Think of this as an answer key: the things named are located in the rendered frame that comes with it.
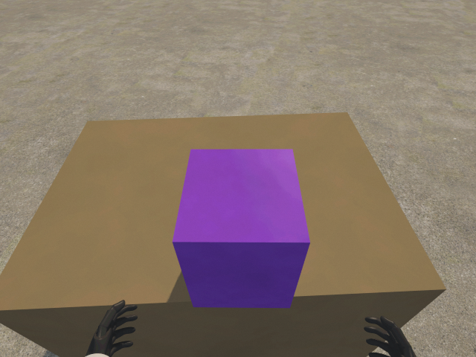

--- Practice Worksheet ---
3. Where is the pedestal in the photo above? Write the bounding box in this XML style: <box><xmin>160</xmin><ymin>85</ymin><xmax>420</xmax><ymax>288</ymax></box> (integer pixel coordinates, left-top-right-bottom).
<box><xmin>0</xmin><ymin>112</ymin><xmax>446</xmax><ymax>357</ymax></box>

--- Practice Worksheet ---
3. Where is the right robot hand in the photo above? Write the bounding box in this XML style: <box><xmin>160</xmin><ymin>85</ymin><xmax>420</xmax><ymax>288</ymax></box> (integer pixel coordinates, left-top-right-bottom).
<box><xmin>364</xmin><ymin>316</ymin><xmax>417</xmax><ymax>357</ymax></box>

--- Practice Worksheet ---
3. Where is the carton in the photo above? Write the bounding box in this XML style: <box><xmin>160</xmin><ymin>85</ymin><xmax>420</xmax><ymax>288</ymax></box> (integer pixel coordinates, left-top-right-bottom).
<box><xmin>173</xmin><ymin>149</ymin><xmax>310</xmax><ymax>308</ymax></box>

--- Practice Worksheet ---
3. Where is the left robot hand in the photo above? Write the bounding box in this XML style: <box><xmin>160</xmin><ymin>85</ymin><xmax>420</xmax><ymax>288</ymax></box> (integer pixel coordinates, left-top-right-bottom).
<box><xmin>86</xmin><ymin>300</ymin><xmax>138</xmax><ymax>357</ymax></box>

